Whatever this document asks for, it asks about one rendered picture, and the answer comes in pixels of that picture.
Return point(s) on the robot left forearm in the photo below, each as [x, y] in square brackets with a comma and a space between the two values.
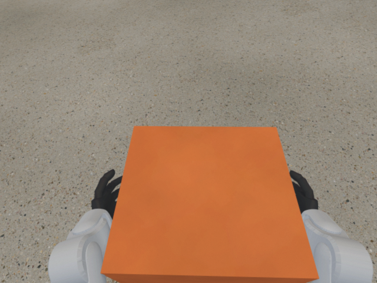
[79, 258]

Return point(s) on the robot right forearm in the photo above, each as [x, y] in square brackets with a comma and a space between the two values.
[338, 259]

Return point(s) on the right robot hand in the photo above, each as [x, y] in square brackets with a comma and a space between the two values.
[304, 193]

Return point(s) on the carton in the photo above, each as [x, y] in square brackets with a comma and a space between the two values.
[207, 205]

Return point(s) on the left robot hand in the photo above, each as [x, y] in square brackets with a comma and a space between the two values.
[104, 197]

